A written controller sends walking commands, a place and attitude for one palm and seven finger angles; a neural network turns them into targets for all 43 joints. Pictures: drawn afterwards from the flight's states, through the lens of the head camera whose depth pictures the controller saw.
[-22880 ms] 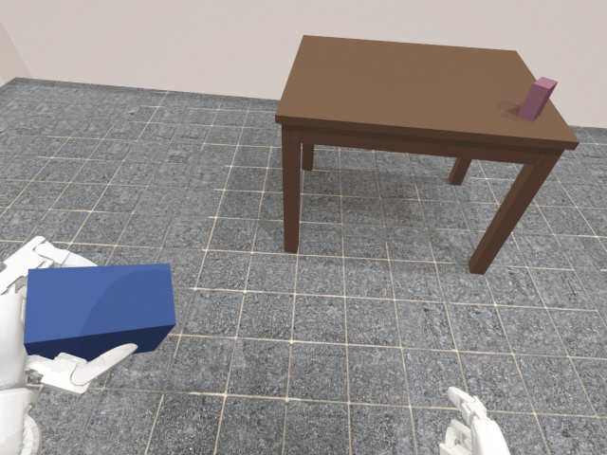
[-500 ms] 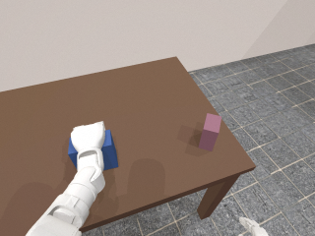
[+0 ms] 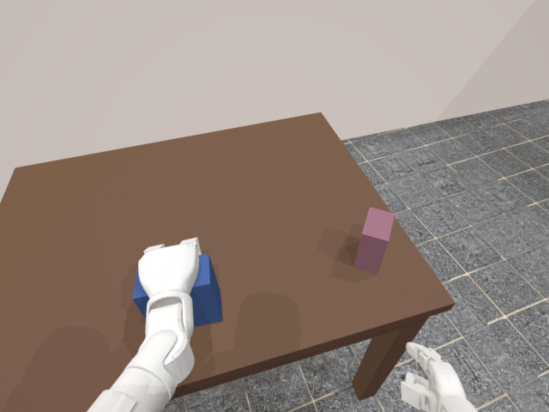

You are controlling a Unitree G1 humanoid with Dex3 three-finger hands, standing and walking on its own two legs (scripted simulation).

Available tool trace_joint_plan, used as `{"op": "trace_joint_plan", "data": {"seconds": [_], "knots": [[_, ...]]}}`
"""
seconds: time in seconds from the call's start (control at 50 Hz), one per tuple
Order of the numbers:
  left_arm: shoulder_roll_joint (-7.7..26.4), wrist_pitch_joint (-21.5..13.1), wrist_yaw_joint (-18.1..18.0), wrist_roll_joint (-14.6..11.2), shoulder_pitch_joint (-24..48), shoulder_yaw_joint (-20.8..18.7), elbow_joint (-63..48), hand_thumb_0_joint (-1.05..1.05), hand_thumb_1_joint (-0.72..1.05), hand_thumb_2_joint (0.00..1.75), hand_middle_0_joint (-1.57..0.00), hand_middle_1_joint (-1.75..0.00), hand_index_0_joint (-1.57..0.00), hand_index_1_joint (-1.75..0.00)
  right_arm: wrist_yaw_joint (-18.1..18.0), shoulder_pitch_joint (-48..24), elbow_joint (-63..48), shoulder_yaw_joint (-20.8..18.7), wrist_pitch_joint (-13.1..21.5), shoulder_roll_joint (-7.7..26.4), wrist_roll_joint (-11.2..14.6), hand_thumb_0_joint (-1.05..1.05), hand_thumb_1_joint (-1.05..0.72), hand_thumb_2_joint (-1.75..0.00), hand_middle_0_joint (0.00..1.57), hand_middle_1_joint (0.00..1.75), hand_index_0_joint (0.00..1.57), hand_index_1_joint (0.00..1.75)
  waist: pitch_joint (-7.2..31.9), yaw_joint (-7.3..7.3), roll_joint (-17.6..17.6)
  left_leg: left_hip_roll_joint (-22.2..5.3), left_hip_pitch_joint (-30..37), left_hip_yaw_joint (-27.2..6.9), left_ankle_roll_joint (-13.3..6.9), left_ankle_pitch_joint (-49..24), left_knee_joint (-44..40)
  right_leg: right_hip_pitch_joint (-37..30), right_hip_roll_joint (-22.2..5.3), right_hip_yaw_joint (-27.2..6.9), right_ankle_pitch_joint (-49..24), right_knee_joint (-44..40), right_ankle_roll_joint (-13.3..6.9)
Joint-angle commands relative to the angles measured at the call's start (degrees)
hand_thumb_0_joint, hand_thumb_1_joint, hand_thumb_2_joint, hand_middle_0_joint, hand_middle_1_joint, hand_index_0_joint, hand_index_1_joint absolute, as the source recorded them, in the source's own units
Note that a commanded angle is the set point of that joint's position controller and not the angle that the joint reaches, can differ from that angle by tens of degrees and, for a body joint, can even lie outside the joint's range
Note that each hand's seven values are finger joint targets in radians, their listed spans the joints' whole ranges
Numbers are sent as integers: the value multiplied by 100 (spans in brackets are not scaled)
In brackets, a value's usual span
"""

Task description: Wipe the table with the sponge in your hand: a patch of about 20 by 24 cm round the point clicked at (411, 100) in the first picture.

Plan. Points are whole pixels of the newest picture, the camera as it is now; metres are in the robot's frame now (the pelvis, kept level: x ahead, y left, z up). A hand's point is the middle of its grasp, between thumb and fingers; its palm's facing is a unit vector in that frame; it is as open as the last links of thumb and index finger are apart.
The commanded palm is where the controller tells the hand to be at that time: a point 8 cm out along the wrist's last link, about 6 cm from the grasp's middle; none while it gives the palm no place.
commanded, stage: wipe back along the middle lane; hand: left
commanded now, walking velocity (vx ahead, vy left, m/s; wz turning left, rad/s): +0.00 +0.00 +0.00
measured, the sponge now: (184, 300) +0.30 +0.21 -0.05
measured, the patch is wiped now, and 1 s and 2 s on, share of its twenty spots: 0.70 0.75 0.75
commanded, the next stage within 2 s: slide across to the third lane in 1.14 s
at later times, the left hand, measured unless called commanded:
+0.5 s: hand (182, 302) +0.28 +0.19 -0.01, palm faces -0.05 -0.04 -1.00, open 10.2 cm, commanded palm +0.24 +0.17 +0.02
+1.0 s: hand (182, 303) +0.27 +0.19 -0.01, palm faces -0.05 -0.04 -1.00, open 10.2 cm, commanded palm +0.23 +0.17 +0.02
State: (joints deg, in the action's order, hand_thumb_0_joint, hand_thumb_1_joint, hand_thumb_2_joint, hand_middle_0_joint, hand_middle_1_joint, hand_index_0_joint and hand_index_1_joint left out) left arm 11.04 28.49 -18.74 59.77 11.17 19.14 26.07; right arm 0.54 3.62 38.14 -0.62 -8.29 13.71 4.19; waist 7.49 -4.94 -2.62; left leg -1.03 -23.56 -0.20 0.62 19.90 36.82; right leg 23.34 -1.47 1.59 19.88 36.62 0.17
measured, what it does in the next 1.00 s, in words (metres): stands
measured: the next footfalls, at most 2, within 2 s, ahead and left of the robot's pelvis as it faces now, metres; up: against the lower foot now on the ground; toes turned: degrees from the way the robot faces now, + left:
none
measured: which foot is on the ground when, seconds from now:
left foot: down 0.00-1.00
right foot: down 0.00-1.00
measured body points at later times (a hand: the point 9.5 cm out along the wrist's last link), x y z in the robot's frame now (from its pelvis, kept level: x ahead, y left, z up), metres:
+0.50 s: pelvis -0.01 -0.01 +0.00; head -0.01 -0.03 +0.45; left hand +0.27 +0.19 +0.05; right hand +0.20 -0.23 -0.10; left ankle -0.02 +0.13 -0.72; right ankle -0.02 -0.12 -0.72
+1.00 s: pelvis -0.02 -0.01 +0.00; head -0.02 -0.04 +0.45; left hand +0.27 +0.19 +0.05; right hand +0.19 -0.24 -0.11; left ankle -0.02 +0.13 -0.72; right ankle -0.02 -0.12 -0.72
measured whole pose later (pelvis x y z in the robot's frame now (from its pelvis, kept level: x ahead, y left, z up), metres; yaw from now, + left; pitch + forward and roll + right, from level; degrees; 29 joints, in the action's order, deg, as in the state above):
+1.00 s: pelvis -0.02 -0.01 +0.00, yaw -1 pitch +6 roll +1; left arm 11.0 27.5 -19.6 59.6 8.0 18.1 24.7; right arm -0.4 5.1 39.0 -1.0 -7.2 14.2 4.3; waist 7.3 -4.9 -2.9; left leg -1.8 -24.0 0.3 1.5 18.8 37.1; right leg 24.9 -0.6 1.0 19.3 38.5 -0.8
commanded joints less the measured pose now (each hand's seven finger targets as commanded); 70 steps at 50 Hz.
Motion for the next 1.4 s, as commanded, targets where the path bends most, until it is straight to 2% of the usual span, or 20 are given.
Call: {"op": "trace_joint_plan", "data": {"seconds": [0.0, 0.02, 0.22, 0.3, 0.38, 0.5, 0.56, 0.68, 0.7, 0.76, 0.9, 0.92, 1.0, 1.02, 1.1, 1.16, 1.2, 1.22, 1.3, 1.38], "knots": [[122, -58, 248, -183, 129, -116, -494, 0, 10, 130, -120, -160, -120, -160, -33, -851, -845, -242, 242, 682, -5, 0, -90, -90, 20, 30, 20, 30, 916, 41, 814, 188, 509, -9, -190, -1833, -352, -562, 281, 9, -2241, -369, -439], [-54, -48, 261, -195, 150, 90, -546, 0, 10, 130, -120, -160, -120, -160, -40, -872, -867, -211, 246, 653, -8, 0, -90, -90, 20, 30, 20, 30, 917, 87, 815, 196, 533, 42, -207, -1818, -337, -587, 259, 41, -2303, -360, -411], [-22, 12, 240, -191, -174, 120, -881, 0, 10, 130, -120, -160, -120, -160, -22, -1029, -913, -193, 276, 634, 14, 0, -90, -90, 20, 30, 20, 30, 644, 57, 798, 215, 450, 37, -208, -1440, -419, -479, 278, -37, -1818, -440, -411], [237, 24, 213, -140, -34, -159, -769, 0, 10, 130, -120, -160, -120, -160, -66, -972, -848, -207, 299, 673, 12, 0, -90, -90, 20, 30, 20, 30, 622, 29, 824, 225, 402, 14, -198, -1348, -432, -415, 307, -101, -1717, -467, -430], [-16, -6, 232, -111, 99, 121, -640, 0, 10, 130, -120, -160, -120, -160, -75, -975, -850, -199, 320, 643, 11, 0, -90, -90, 20, 30, 20, 30, 629, 69, 776, 228, 406, 46, -205, -1303, -403, -323, 285, -37, -1616, -441, -413], [264, -95, 191, -156, 108, -256, -514, 0, 10, 130, -120, -160, -120, -160, -125, -875, -810, -230, 348, 695, -1, 0, -90, -90, 20, 30, 20, 30, 762, 33, 939, 239, 308, 45, -204, -1237, -371, -390, 297, -161, -1684, -461, -415], [-9, -96, 207, -125, 223, 68, -431, 0, 10, 130, -120, -160, -120, -160, -127, -889, -826, -210, 351, 652, 10, 0, -90, -90, 20, 30, 20, 30, 535, 107, 894, 235, 296, 65, -214, -1112, -384, -213, 281, -62, -1406, -496, -389], [38, -129, 198, -172, 234, -22, -316, 0, 10, 130, -120, -160, -120, -160, -163, -850, -803, -214, 368, 657, 8, 0, -90, -90, 20, 30, 20, 30, 601, 90, 932, 244, 276, 99, -225, -1066, -374, -253, 263, -94, -1429, -522, -374], [249, -136, 178, -160, 255, -270, -298, 0, 10, 130, -120, -160, -120, -160, -164, -832, -770, -236, 364, 692, 7, 0, -90, -90, 20, 30, 20, 30, 679, 53, 939, 230, 270, 56, -210, -1084, -383, -258, 293, -132, -1424, -508, -403], [-36, -180, 195, -177, 77, 51, -373, 0, 10, 130, -120, -160, -120, -160, -139, -843, -831, -232, 387, 649, 10, 0, -90, -90, 20, 30, 20, 30, 692, 75, 970, 241, 303, 104, -234, -1159, -332, -293, 264, -108, -1567, -490, -377], [259, -124, 145, -179, 14, -290, -353, 0, 10, 130, -120, -160, -120, -160, -147, -848, -805, -239, 377, 692, 7, 0, -90, -90, 20, 30, 20, 30, 655, 18, 942, 234, 238, 64, -204, -1125, -373, -299, 285, -166, -1523, -506, -391], [38, -125, 155, -189, 104, -42, -437, 0, 10, 130, -120, -160, -120, -160, -147, -865, -842, -228, 377, 660, 13, 0, -90, -90, 20, 30, 20, 30, 691, 68, 871, 230, 287, 107, -222, -1117, -360, -305, 265, -115, -1533, -481, -372], [234, -106, 155, -185, 4, -255, -462, 0, 10, 130, -120, -160, -120, -160, -132, -865, -856, -244, 377, 678, 17, 0, -90, -90, 20, 30, 20, 30, 690, 8, 873, 230, 258, 58, -205, -1154, -370, -317, 290, -136, -1529, -469, -402], [32, -105, 162, -184, 62, -24, -450, 0, 10, 130, -120, -160, -120, -160, -132, -872, -862, -229, 372, 656, 19, 0, -90, -90, 20, 30, 20, 30, 654, 68, 869, 223, 294, 92, -220, -1131, -358, -274, 277, -82, -1498, -465, -380], [213, -88, 165, -174, 4, -221, -448, 0, 10, 130, -120, -160, -120, -160, -133, -893, -868, -233, 366, 680, 21, 0, -90, -90, 20, 30, 20, 30, 620, 11, 808, 227, 272, 60, -201, -1136, -380, -269, 291, -144, -1474, -487, -409], [0, -92, 176, -160, -17, 19, -426, 0, 10, 130, -120, -160, -120, -160, -116, -871, -875, -228, 375, 648, 21, 0, -90, -90, 20, 30, 20, 30, 659, 39, 870, 217, 320, 87, -219, -1188, -358, -252, 283, -63, -1503, -450, -395], [269, -77, 157, -155, 47, -262, -416, 0, 10, 130, -120, -160, -120, -160, -125, -876, -855, -234, 357, 684, 19, 0, -90, -90, 20, 30, 20, 30, 666, 7, 829, 216, 278, 39, -197, -1166, -380, -255, 305, -113, -1474, -449, -421], [-28, -84, 173, -166, 132, 45, -470, 0, 10, 130, -120, -160, -120, -160, -127, -875, -883, -215, 354, 650, 15, 0, -90, -90, 20, 30, 20, 30, 692, 72, 841, 220, 318, 81, -218, -1195, -348, -270, 285, -49, -1556, -416, -396], [67, -88, 187, -221, 526, -7, -687, 0, 10, 130, -120, -160, -120, -160, -135, -937, -867, -242, 354, 648, 22, 0, -90, -90, 20, 30, 20, 30, 777, 100, 836, 200, 402, 28, -227, -1175, -383, -277, 295, -87, -1456, -490, -399], [-191, -147, 229, -247, 692, 300, -807, 0, 10, 130, -120, -160, -120, -160, -115, -977, -850, -216, 353, 595, 21, 0, -90, -90, 20, 30, 20, 30, 833, 153, 744, 193, 559, 38, -243, -1328, -388, -325, 269, -8, -1623, -472, -393]]}}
